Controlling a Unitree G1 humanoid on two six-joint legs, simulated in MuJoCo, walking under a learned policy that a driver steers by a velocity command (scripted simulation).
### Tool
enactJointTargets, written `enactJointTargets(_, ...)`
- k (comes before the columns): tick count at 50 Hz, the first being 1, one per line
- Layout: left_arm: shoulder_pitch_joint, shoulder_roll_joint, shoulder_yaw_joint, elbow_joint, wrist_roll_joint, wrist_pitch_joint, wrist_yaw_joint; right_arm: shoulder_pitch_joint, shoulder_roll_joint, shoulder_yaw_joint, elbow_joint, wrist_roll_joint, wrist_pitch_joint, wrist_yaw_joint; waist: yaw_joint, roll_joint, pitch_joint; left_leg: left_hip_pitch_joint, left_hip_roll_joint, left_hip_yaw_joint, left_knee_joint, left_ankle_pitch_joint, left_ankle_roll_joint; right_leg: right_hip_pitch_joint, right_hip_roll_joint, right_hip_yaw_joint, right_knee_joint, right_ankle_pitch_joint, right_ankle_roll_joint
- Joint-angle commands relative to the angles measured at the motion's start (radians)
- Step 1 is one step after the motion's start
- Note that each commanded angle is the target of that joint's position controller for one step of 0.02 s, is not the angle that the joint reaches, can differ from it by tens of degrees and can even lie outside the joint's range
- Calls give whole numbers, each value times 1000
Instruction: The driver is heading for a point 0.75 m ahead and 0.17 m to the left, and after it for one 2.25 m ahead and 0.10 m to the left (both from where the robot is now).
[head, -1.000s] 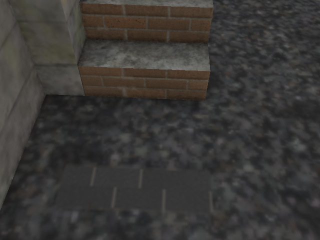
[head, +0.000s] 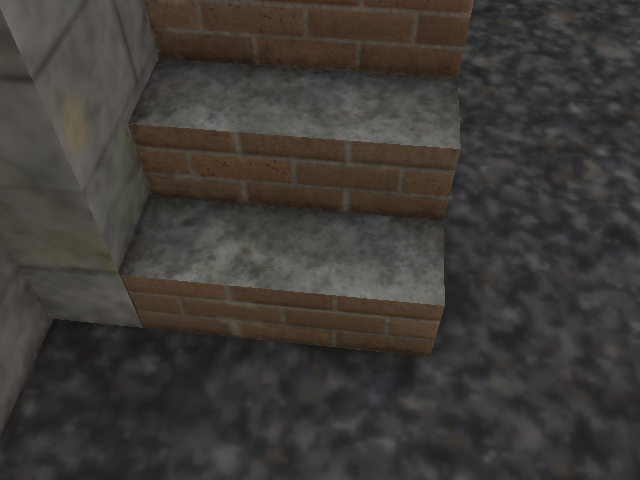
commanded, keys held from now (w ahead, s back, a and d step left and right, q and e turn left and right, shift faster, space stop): w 0.42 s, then w+q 0.58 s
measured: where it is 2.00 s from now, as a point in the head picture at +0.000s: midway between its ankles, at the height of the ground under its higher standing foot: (441, 366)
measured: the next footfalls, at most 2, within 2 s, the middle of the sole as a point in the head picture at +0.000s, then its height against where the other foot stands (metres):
left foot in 0.08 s outside the picture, level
right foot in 0.62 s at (395, 455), level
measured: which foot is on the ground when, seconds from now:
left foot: up 0.00-0.06, down 0.08-0.62, up 0.64-1.00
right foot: down 0.00-0.10, up 0.12-0.60, down 0.62-1.00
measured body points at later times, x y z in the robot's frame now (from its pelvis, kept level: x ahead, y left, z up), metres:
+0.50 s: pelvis +0.27 +0.03 +0.01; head +0.30 +0.03 +0.46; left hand +0.43 +0.25 -0.12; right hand +0.19 -0.20 -0.14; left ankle +0.18 +0.09 -0.74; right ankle +0.44 -0.12 -0.69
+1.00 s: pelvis +0.47 +0.00 +0.01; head +0.49 +0.01 +0.45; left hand +0.47 +0.27 -0.13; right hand +0.67 -0.20 -0.12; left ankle +0.51 +0.12 -0.71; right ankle +0.48 -0.09 -0.74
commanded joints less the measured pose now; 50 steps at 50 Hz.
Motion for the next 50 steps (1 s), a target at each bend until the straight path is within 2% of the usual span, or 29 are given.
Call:
enactJointTargets(1,35,154,29,-11,7,-4,13,-34,-85,-23,-63,3,-27,-8,-58,-95,51,35,-39,19,-70,-86,45,16,-315,102,86,789,-109)
enactJointTargets(2,23,166,34,-10,11,-3,18,38,-104,-32,-42,6,-31,-19,-90,-106,11,140,-70,30,-98,-131,64,11,-311,91,175,895,-95)
enactJointTargets(3,8,172,36,-10,8,2,17,182,-118,-44,6,3,-39,-29,-149,-90,-59,311,-101,47,-161,-111,86,-19,-283,65,337,935,-79)
enactJointTargets(4,-4,156,30,-25,2,2,13,368,-163,-63,63,-15,-49,-42,-213,-61,-165,582,-26,-38,-160,-129,125,-185,-244,44,559,764,-62)
enactJointTargets(5,41,80,11,-67,-33,1,0,515,-264,-90,80,-43,-51,-51,-219,110,-305,878,270,-457,-216,-318,224,-513,-121,-22,934,291,-21)
enactJointTargets(6,58,112,28,-59,-26,0,-9,468,-269,-94,82,-15,-35,-38,-179,174,-335,902,366,-798,-373,-385,284,-715,-13,74,1129,-219,-20)
enactJointTargets(7,-38,150,39,-78,-13,5,-12,341,-219,-80,62,8,-30,-33,-132,78,-172,762,320,-643,-392,-444,245,-789,-97,127,1146,-121,-32)
enactJointTargets(8,-113,150,39,-95,0,-2,-23,271,-154,-63,51,10,-33,-24,-115,-3,-74,604,279,-519,-431,-370,214,-768,-132,130,1091,-31,-25)
enactJointTargets(9,-124,116,36,-94,4,1,-27,241,-120,-53,56,10,-39,-21,-77,-16,-21,498,232,-422,-463,-270,174,-715,-163,127,1023,12,-17)
enactJointTargets(10,-115,102,35,-94,21,14,-30,244,-88,-41,73,14,-47,-24,-49,-2,-8,431,193,-346,-476,-168,145,-660,-181,127,974,29,-2)
enactJointTargets(11,-92,81,32,-85,28,27,-35,258,-75,-33,88,14,-54,-26,-33,6,-15,403,169,-292,-481,-91,134,-622,-184,118,958,42,10)
enactJointTargets(14,-155,88,35,-118,30,47,-44,324,-117,-35,120,19,-71,-28,-26,13,-5,400,148,-217,-503,27,140,-677,-201,92,908,106,34)
enactJointTargets(19,-362,102,31,-188,18,50,-44,432,-108,-23,145,18,-76,-27,-72,22,28,483,123,-151,-505,179,116,-795,-204,56,701,261,67)
enactJointTargets(25,-556,97,17,-253,8,37,-41,507,-118,-24,149,11,-80,-38,-120,33,43,610,122,-157,-438,357,107,-765,-143,29,458,313,60)
enactJointTargets(28,-534,119,18,-258,5,13,-28,457,-150,-34,126,8,-78,-40,-92,61,14,636,127,-168,-330,576,91,-642,-105,29,373,223,37)
enactJointTargets(30,-363,168,37,-205,9,-11,-15,405,-147,-36,109,5,-80,-41,-17,67,-86,642,103,-189,-154,661,64,-445,-66,40,288,213,3)
enactJointTargets(31,-173,192,49,-151,25,-25,-5,403,-131,-33,107,14,-80,-42,57,33,-183,532,58,-162,46,528,57,-203,-109,65,251,293,-19)
enactJointTargets(32,-69,299,72,-148,45,-31,8,391,-87,-17,58,23,-81,-38,80,-92,-298,348,-19,-121,302,127,39,-1,-356,294,254,336,-48)
enactJointTargets(33,-116,361,96,-152,50,-16,-5,557,3,-6,68,69,-64,-43,-23,-339,-373,36,-135,-64,555,-467,21,183,-539,619,187,358,-168)
enactJointTargets(34,-180,260,82,-179,33,-1,-12,533,-86,-24,97,38,-41,-52,-42,-162,-307,17,-55,-140,663,-404,42,54,-491,601,142,163,-134)
enactJointTargets(35,-289,173,56,-207,15,0,-20,446,-96,-31,83,25,-39,-42,-57,-96,-174,8,-28,-138,644,-310,36,-110,-431,452,94,118,-105)
enactJointTargets(36,-333,138,44,-214,14,-5,-21,396,-81,-32,69,15,-34,-37,-70,-67,-117,20,-1,-133,621,-269,20,-204,-401,345,63,229,-94)
enactJointTargets(37,-328,129,38,-205,10,-12,-14,363,-75,-34,59,3,-24,-33,-79,-72,-87,39,18,-131,597,-256,9,-258,-380,260,52,362,-85)
enactJointTargets(38,-317,139,39,-195,6,-20,-10,370,-61,-34,55,-8,-10,-28,-95,-88,-89,77,10,-110,606,-253,-9,-304,-366,189,58,510,-83)
enactJointTargets(40,-305,163,41,-192,8,-41,-8,357,-61,-40,42,-9,2,-25,-116,-83,-123,94,0,-95,587,-226,-23,-311,-362,106,83,697,-97)
enactJointTargets(42,-304,184,44,-187,6,-52,-7,304,-51,-36,15,-10,13,-21,-119,-111,-121,89,13,-81,477,-191,-32,-322,-355,44,76,660,-95)
enactJointTargets(45,-342,199,44,-203,2,-44,0,199,-49,-25,-24,-16,23,-14,-104,-138,-106,146,1,-35,247,-147,-41,-356,-338,-27,87,582,-80)
enactJointTargets(48,-295,236,53,-204,5,-34,2,141,-56,-18,-58,-15,31,-20,-77,-142,-113,181,-7,1,120,-174,-32,-330,-376,-27,101,487,-93)
enactJointTargets(50,-288,258,59,-212,4,-31,2,118,-69,-20,-84,-24,23,-19,-67,-149,-110,184,-11,15,49,-202,-12,-292,-402,-13,117,448,-98)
